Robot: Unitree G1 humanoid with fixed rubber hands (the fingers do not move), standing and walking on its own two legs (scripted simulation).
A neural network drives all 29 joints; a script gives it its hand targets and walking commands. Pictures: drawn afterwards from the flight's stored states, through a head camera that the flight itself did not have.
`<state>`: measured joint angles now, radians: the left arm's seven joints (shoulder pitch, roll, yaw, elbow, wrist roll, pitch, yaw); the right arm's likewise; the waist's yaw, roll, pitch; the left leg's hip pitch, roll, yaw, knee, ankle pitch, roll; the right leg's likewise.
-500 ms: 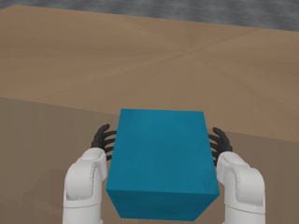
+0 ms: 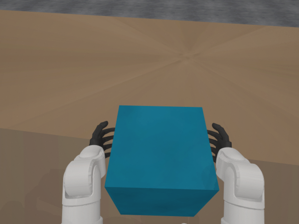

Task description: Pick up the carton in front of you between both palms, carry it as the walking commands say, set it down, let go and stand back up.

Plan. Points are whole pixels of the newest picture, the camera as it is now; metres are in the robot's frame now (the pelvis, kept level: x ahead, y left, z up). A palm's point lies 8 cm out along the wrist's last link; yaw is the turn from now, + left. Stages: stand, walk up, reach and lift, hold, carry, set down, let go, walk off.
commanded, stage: carry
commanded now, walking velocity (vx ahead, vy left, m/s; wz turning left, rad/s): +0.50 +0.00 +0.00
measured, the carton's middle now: (158, 164) +0.27 -0.01 +0.01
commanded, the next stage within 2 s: none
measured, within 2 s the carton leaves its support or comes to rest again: neither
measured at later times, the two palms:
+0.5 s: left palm (108, 64) +0.61 +0.17 +0.10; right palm (192, 64) +0.60 -0.13 +0.10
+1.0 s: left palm (124, 19) +0.96 +0.14 +0.12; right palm (186, 20) +0.97 -0.16 +0.11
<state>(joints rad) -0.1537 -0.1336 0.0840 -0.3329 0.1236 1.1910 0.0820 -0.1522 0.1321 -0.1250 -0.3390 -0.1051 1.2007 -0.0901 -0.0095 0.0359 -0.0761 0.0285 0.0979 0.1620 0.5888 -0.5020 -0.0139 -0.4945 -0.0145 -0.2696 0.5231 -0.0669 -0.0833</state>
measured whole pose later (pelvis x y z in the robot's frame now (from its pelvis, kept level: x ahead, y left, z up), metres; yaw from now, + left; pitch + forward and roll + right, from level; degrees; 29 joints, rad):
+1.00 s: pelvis +0.67 -0.01 +0.00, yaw +0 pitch +3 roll -1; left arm -0.31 -0.14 0.14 -0.31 0.11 1.21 0.10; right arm -0.30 0.09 -0.15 -0.33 -0.09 1.22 -0.09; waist 0.03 0.04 -0.05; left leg -0.10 0.09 0.13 0.84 -0.50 0.00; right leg -0.50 -0.03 -0.22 0.61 -0.08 -0.11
